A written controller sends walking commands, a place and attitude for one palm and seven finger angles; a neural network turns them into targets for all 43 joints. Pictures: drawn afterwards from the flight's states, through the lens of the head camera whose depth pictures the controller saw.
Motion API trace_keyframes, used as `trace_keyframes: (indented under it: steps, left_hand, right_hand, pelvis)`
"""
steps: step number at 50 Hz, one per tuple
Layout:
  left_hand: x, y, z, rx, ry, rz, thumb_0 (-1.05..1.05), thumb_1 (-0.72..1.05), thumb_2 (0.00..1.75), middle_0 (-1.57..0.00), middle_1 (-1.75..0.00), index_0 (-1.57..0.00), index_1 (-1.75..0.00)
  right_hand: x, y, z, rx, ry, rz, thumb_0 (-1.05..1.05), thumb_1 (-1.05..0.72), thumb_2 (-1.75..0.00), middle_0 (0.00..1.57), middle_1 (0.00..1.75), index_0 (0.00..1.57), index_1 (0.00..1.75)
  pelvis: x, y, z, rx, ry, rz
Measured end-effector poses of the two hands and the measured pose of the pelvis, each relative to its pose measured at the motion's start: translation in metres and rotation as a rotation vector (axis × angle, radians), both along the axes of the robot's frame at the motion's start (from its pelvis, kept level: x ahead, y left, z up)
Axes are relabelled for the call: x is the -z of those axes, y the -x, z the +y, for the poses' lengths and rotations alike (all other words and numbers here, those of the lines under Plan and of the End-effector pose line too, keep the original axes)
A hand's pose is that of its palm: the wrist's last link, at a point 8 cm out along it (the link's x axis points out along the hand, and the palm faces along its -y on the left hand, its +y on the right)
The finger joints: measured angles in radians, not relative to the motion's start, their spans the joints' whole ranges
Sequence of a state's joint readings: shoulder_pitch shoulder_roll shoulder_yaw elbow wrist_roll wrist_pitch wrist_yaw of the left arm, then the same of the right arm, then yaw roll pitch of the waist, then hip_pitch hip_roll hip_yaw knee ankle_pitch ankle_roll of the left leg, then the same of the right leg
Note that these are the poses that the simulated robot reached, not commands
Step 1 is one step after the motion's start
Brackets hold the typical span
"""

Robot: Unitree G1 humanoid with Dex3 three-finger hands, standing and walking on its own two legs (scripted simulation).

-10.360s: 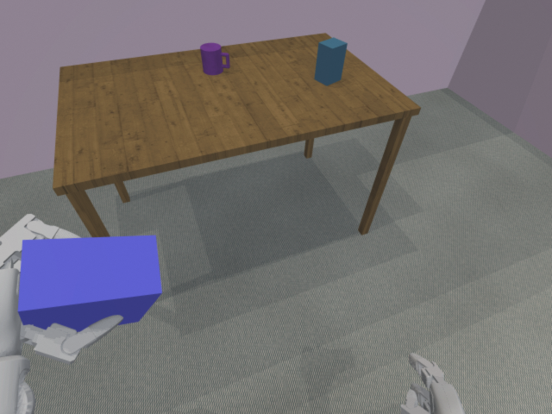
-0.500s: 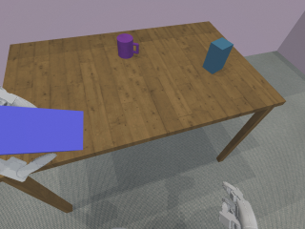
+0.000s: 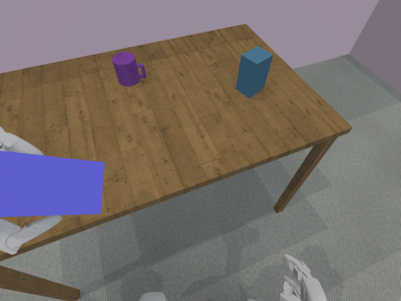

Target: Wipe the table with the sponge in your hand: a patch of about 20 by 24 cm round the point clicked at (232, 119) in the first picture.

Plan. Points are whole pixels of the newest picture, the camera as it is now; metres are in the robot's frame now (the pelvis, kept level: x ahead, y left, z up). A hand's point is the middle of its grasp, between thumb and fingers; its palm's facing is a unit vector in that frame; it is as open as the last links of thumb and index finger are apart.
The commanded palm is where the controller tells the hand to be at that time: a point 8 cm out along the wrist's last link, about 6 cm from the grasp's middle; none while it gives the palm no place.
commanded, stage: shuffle to correct the standing spot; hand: left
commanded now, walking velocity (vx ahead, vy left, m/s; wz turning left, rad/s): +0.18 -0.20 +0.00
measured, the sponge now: (54, 189) +0.23 +0.23 +0.18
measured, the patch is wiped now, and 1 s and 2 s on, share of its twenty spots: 0.00 0.00 0.00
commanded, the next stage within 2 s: none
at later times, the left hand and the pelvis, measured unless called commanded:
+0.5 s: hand (102, 173) +0.23 +0.15 +0.22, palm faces +0.42 -0.74 -0.52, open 10.7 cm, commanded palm +0.19 +0.18 +0.20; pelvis +0.03 -0.10 +0.01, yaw +0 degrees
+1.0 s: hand (201, 148) +0.29 +0.04 +0.20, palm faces +0.36 -0.78 -0.51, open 10.7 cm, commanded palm +0.22 +0.08 +0.20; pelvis +0.06 -0.20 +0.01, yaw +0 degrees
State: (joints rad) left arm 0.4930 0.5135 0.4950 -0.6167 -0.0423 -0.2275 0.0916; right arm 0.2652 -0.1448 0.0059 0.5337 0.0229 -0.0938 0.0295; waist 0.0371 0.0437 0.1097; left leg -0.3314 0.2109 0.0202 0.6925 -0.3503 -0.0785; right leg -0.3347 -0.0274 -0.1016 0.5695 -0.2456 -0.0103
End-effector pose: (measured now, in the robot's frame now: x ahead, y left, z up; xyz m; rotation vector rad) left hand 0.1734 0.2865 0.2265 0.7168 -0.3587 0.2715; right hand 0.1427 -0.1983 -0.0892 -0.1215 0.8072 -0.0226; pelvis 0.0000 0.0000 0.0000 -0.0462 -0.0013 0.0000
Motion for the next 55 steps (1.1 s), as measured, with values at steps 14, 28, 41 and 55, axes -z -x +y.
trace_keyframes:
  steps: [14,28,41,55]
  left_hand:
    - [0.059,-0.031,-0.051,0.034,0.297,0.007,-0.01,-0.53,1.01,-0.66,-1.35,-0.67,-1.35]
    - [0.008,-0.017,-0.116,-0.108,0.056,0.006,0.0,-0.53,1.01,-0.66,-1.36,-0.67,-1.35]
    - [0.047,-0.06,-0.192,-0.03,0.305,0.101,-0.01,-0.53,1.01,-0.66,-1.36,-0.67,-1.35]
    - [0.018,-0.068,-0.218,-0.105,0.08,0.099,-0.01,-0.53,1.01,-0.65,-1.36,-0.66,-1.35]
  right_hand:
    - [-0.035,-0.039,-0.087,0.051,0.202,-0.097,0.01,-0.9,-0.9,0.2,0.3,0.2,0.3]
    - [0.002,-0.05,-0.12,-0.015,-0.023,-0.072,0.01,-0.9,-0.9,0.21,0.3,0.2,0.3]
    - [-0.038,-0.044,-0.224,0.054,0.16,-0.027,0.01,-0.9,-0.9,0.21,0.3,0.2,0.3]
    - [-0.001,-0.085,-0.256,0.084,0.037,-0.052,0.01,-0.9,-0.9,0.2,0.29,0.2,0.3]
  pelvis:
    - [0.009,-0.018,-0.039,0.021,-0.038,-0.056]
    - [0.004,-0.029,-0.123,-0.008,-0.012,-0.027]
    - [-0.02,-0.047,-0.181,0.01,-0.073,0.013]
    - [-0.004,-0.075,-0.223,-0.048,-0.035,-0.023]
